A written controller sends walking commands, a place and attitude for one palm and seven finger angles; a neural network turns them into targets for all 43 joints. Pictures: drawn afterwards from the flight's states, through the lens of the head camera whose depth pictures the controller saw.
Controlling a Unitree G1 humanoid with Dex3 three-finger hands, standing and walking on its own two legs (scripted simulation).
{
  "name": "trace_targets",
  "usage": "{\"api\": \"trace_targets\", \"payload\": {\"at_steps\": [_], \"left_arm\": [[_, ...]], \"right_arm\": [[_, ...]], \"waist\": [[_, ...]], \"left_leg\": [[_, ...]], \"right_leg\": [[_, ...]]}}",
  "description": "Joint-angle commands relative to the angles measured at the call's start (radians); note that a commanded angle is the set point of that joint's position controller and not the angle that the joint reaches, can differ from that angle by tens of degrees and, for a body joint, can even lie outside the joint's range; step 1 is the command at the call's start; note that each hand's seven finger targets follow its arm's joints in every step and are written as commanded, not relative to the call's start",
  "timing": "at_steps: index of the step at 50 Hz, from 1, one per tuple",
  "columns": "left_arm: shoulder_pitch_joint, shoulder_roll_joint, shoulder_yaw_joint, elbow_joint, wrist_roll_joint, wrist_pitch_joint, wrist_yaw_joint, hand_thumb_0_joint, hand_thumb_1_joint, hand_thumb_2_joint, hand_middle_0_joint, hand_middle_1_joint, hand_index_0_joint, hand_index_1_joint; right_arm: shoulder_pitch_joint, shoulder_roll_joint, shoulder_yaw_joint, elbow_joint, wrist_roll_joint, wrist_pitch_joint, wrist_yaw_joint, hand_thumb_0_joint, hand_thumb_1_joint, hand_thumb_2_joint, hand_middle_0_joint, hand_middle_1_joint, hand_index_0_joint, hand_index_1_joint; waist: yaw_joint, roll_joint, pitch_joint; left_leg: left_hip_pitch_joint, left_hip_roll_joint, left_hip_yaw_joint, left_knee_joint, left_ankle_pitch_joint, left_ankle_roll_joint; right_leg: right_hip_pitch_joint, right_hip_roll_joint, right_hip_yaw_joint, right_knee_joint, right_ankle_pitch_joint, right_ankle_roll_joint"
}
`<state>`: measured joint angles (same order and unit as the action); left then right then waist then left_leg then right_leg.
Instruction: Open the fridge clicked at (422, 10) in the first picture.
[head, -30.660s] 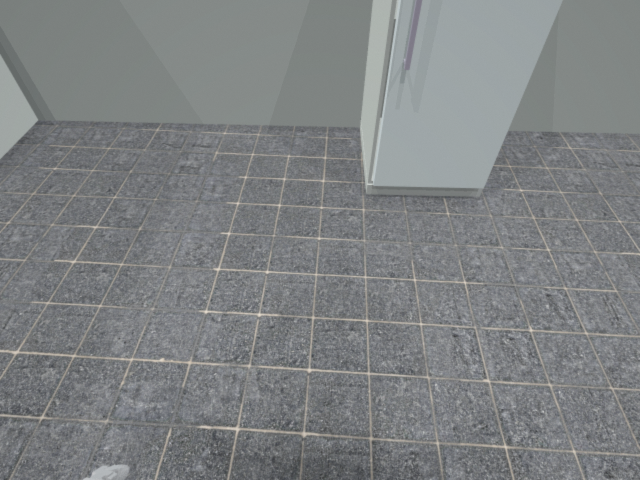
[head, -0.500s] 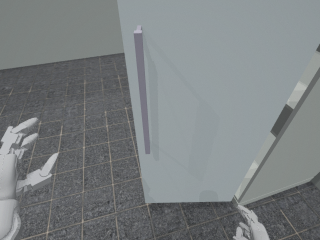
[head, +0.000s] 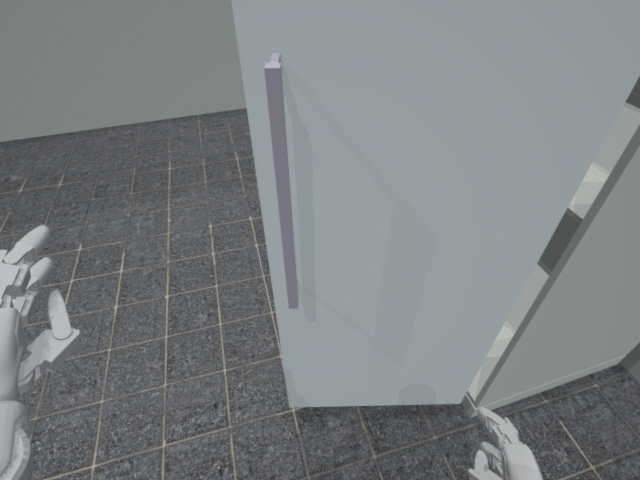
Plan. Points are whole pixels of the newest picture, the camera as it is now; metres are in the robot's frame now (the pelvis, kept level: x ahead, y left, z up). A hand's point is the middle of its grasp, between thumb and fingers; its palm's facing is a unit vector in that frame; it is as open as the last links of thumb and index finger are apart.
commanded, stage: step back with the hand held close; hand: left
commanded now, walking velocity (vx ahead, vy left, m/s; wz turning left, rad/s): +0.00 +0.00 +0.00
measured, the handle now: (286, 207) +0.47 +0.13 +0.11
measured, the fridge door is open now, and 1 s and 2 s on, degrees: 73 73 73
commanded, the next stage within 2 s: stop stepping back and stand still in 1.48 s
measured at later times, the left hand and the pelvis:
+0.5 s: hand (47, 359) +0.16 +0.29 +0.15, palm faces +0.41 -0.78 -0.47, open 7.4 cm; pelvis -0.05 +0.02 -0.01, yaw -1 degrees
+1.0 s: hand out of the picture +0.08 +0.29 +0.16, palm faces +0.52 -0.71 -0.48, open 7.4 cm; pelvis -0.11 +0.01 -0.03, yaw +3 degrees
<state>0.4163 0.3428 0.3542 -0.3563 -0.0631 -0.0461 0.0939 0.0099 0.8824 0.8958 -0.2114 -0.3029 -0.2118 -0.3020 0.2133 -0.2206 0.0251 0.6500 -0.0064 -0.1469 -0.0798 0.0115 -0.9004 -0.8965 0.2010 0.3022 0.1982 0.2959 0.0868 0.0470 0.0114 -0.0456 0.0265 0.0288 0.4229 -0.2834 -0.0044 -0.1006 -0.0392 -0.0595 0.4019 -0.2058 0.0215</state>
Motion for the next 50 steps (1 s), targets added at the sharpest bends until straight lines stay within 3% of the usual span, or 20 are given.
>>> {"api": "trace_targets", "payload": {"at_steps": [1, 2, 3, 4, 5, 6, 8, 12, 15, 19, 26, 27, 30, 33, 36, 38, 41, 43, 46, 50], "left_arm": [[-0.122, 0.191, 0.114, -0.206, -0.002, -0.067, 0.018, 0.0, 0.9, 0.9, -0.2, -0.3, -0.2, -0.3], [-0.111, 0.195, 0.117, -0.197, -0.001, -0.066, 0.017, 0.0, 0.9, 0.9, -0.2, -0.3, -0.2, -0.3], [-0.181, 0.16, 0.061, -0.243, 0.001, -0.071, 0.013, 0.0, 0.9, 0.9, -0.2, -0.3, -0.2, -0.3], [-0.292, 0.286, 0.19, -0.299, 0.009, -0.121, 0.031, 0.0, 0.9, 0.9, -0.2, -0.3, -0.2, -0.3], [-0.16, 0.211, 0.138, -0.202, 0.012, -0.127, 0.027, 0.0, 0.9, 0.9, -0.2, -0.3, -0.2, -0.3], [-0.087, 0.189, 0.122, -0.183, 0.017, -0.129, 0.025, 0.0, 0.9, 0.9, -0.2, -0.3, -0.2, -0.3], [-0.04, 0.194, 0.129, -0.213, 0.022, -0.146, 0.028, 0.0, 0.9, 0.9, -0.2, -0.3, -0.2, -0.3], [0.039, 0.226, 0.169, -0.277, 0.022, -0.162, 0.042, 0.0, 0.9, 0.9, -0.2, -0.3, -0.2, -0.3], [0.067, 0.244, 0.195, -0.312, 0.02, -0.173, 0.049, 0.0, 0.9, 0.9, -0.2, -0.3, -0.2, -0.3], [0.067, 0.239, 0.195, -0.319, 0.023, -0.18, 0.055, 0.0, 0.9, 0.9, -0.2, -0.3, -0.2, -0.3], [0.025, 0.217, 0.191, -0.326, 0.05, -0.213, 0.063, 0.0, 0.9, 0.9, -0.2, -0.3, -0.2, -0.3], [0.015, 0.237, 0.211, -0.332, 0.054, -0.22, 0.064, 0.0, 0.9, 0.9, -0.2, -0.3, -0.2, -0.3], [-0.01, 0.225, 0.2, -0.339, 0.061, -0.236, 0.067, 0.0, 0.9, 0.9, -0.2, -0.3, -0.2, -0.3], [-0.027, 0.238, 0.203, -0.348, 0.061, -0.251, 0.07, 0.0, 0.9, 0.9, -0.2, -0.3, -0.2, -0.3], [-0.036, 0.244, 0.205, -0.339, 0.062, -0.261, 0.076, 0.0, 0.9, 0.9, -0.2, -0.3, -0.2, -0.3], [-0.032, 0.241, 0.206, -0.344, 0.06, -0.27, 0.077, 0.0, 0.9, 0.9, -0.2, -0.3, -0.2, -0.3], [0.007, 0.24, 0.228, -0.334, 0.068, -0.284, 0.079, 0.0, 0.9, 0.9, -0.2, -0.3, -0.2, -0.3], [0.033, 0.241, 0.243, -0.317, 0.073, -0.291, 0.074, 0.0, 0.9, 0.9, -0.2, -0.3, -0.2, -0.3], [0.021, 0.248, 0.26, -0.3, 0.082, -0.306, 0.064, 0.0, 0.9, 0.9, -0.2, -0.3, -0.2, -0.3], [-0.038, 0.254, 0.232, -0.338, 0.066, -0.303, 0.056, 0.0, 0.9, 0.9, -0.2, -0.3, -0.2, -0.3]], "right_arm": [[-0.137, -0.108, -0.041, -0.159, -0.004, -0.057, -0.012, 0.0, -0.9, -0.9, 0.2, 0.3, 0.2, 0.3], [-0.141, -0.11, -0.042, -0.157, -0.003, -0.058, -0.012, 0.0, -0.9, -0.9, 0.2, 0.3, 0.2, 0.3], [-0.148, -0.106, -0.037, -0.162, -0.003, -0.062, -0.011, 0.0, -0.9, -0.9, 0.2, 0.3, 0.2, 0.3], [-0.145, -0.122, -0.032, -0.209, 0.004, -0.04, -0.007, 0.0, -0.9, -0.9, 0.2, 0.3, 0.2, 0.3], [-0.132, -0.11, -0.035, -0.183, -0.002, -0.023, -0.009, 0.0, -0.9, -0.9, 0.2, 0.3, 0.2, 0.3], [-0.124, -0.111, -0.039, -0.189, -0.006, -0.008, -0.006, 0.0, -0.9, -0.9, 0.2, 0.3, 0.2, 0.3], [-0.124, -0.111, -0.045, -0.197, -0.009, 0.011, -0.007, 0.0, -0.9, -0.9, 0.2, 0.3, 0.2, 0.3], [-0.123, -0.123, -0.058, -0.228, -0.008, 0.037, -0.012, 0.0, -0.9, -0.9, 0.2, 0.3, 0.2, 0.3], [-0.118, -0.121, -0.065, -0.252, -0.004, 0.053, -0.016, 0.0, -0.9, -0.9, 0.2, 0.3, 0.2, 0.3], [-0.115, -0.126, -0.069, -0.265, 0.0, 0.058, -0.019, 0.0, -0.9, -0.9, 0.2, 0.3, 0.2, 0.3], [-0.095, -0.142, -0.075, -0.271, 0.008, 0.027, -0.015, 0.0, -0.9, -0.9, 0.2, 0.3, 0.2, 0.3], [-0.093, -0.143, -0.076, -0.27, 0.005, 0.021, -0.017, 0.0, -0.9, -0.9, 0.2, 0.3, 0.2, 0.3], [-0.069, -0.142, -0.076, -0.264, 0.004, 0.006, -0.011, 0.0, -0.9, -0.9, 0.2, 0.3, 0.2, 0.3], [-0.059, -0.133, -0.073, -0.253, -0.001, -0.007, -0.01, 0.0, -0.9, -0.9, 0.2, 0.3, 0.2, 0.3], [-0.051, -0.132, -0.069, -0.241, -0.003, -0.015, -0.009, 0.0, -0.9, -0.9, 0.2, 0.3, 0.2, 0.3], [-0.049, -0.13, -0.067, -0.237, -0.002, -0.022, -0.012, 0.0, -0.9, -0.9, 0.2, 0.3, 0.2, 0.3], [-0.049, -0.141, -0.075, -0.239, 0.003, -0.041, -0.012, 0.0, -0.9, -0.9, 0.2, 0.3, 0.2, 0.3], [-0.056, -0.142, -0.078, -0.244, 0.003, -0.049, -0.012, 0.0, -0.9, -0.9, 0.2, 0.3, 0.2, 0.3], [-0.053, -0.15, -0.088, -0.241, -0.002, -0.058, -0.005, 0.0, -0.9, -0.9, 0.2, 0.3, 0.2, 0.3], [-0.033, -0.129, -0.089, -0.218, -0.008, -0.056, 0.01, 0.0, -0.9, -0.9, 0.2, 0.3, 0.2, 0.3]], "waist": [[-0.004, 0.032, -0.042], [-0.002, 0.023, -0.038], [-0.015, 0.031, -0.045], [-0.049, -0.025, 0.02], [-0.055, -0.1, 0.002], [-0.055, -0.133, -0.022], [-0.059, -0.072, -0.088], [-0.059, 0.021, -0.18], [-0.059, -0.001, -0.202], [-0.063, 0.008, -0.164], [-0.068, 0.068, -0.092], [-0.065, 0.05, -0.089], [-0.075, 0.01, -0.068], [-0.08, -0.044, -0.059], [-0.083, -0.026, -0.044], [-0.084, 0.006, -0.061], [-0.075, 0.087, -0.098], [-0.071, 0.09, -0.102], [-0.073, 0.041, -0.058], [-0.084, -0.123, -0.066]], "left_leg": [[-0.1, -0.02, 0.001, -0.088, 0.196, 0.019], [-0.098, -0.019, 0.002, -0.087, 0.194, 0.019], [-0.089, -0.023, 0.003, -0.085, 0.191, 0.023], [-0.184, 0.0, 0.006, -0.036, 0.099, 0.037], [-0.182, -0.009, -0.009, -0.002, 0.091, 0.038], [-0.175, -0.012, -0.003, 0.024, 0.107, 0.037], [-0.173, -0.008, -0.002, 0.039, 0.172, 0.033], [-0.177, 0.025, -0.026, 0.008, 0.345, 0.026], [-0.215, 0.043, -0.037, 0.004, 0.394, 0.027], [-0.309, 0.059, -0.053, -0.023, 0.279, 0.037], [-0.626, 0.094, -0.102, -0.097, -0.194, 0.091], [-0.645, 0.091, -0.11, -0.096, -0.231, 0.093], [-0.667, 0.067, -0.097, -0.041, -0.34, 0.091], [-0.595, 0.029, -0.083, 0.036, -0.322, 0.07], [-0.553, 0.024, -0.085, 0.05, -0.34, 0.063], [-0.551, 0.037, -0.104, 0.014, -0.331, 0.066], [-0.674, 0.094, -0.161, -0.087, -0.386, 0.094], [-0.752, 0.125, -0.188, -0.115, -0.385, 0.111], [-0.866, 0.101, -0.161, -0.035, -0.462, 0.124], [-0.603, -0.006, -0.075, 0.174, -0.327, 0.054]], "right_leg": [[0.056, 0.026, 0.003, -0.047, 0.116, -0.026], [0.053, 0.028, 0.003, -0.053, 0.113, -0.025], [0.048, 0.024, 0.006, -0.054, 0.113, -0.022], [-0.055, -0.025, 0.09, -0.107, 0.114, -0.019], [-0.076, -0.053, 0.098, -0.116, 0.102, -0.029], [-0.091, -0.068, 0.107, -0.117, 0.114, -0.035], [-0.07, -0.087, 0.1, -0.073, 0.214, -0.04], [-0.018, -0.057, 0.06, 0.039, 0.346, -0.022], [0.01, -0.039, 0.054, 0.097, 0.403, -0.013], [0.006, -0.029, 0.061, 0.13, 0.343, -0.006], [0.103, -0.003, 0.074, 0.248, 0.19, -0.001], [0.104, -0.002, 0.078, 0.245, 0.18, -0.001], [0.039, -0.026, 0.12, 0.201, 0.067, -0.013], [-0.079, -0.062, 0.168, 0.097, -0.068, -0.034], [-0.17, -0.064, 0.165, 0.048, -0.218, -0.036], [-0.155, -0.046, 0.138, 0.079, -0.196, -0.029], [0.005, 0.02, 0.095, 0.235, -0.056, -0.005], [0.093, 0.049, 0.087, 0.315, 0.06, 0.004], [0.123, 0.033, 0.184, 0.314, 0.098, -0.009], [-0.177, -0.089, 0.325, 0.068, -0.053, -0.068]]}}
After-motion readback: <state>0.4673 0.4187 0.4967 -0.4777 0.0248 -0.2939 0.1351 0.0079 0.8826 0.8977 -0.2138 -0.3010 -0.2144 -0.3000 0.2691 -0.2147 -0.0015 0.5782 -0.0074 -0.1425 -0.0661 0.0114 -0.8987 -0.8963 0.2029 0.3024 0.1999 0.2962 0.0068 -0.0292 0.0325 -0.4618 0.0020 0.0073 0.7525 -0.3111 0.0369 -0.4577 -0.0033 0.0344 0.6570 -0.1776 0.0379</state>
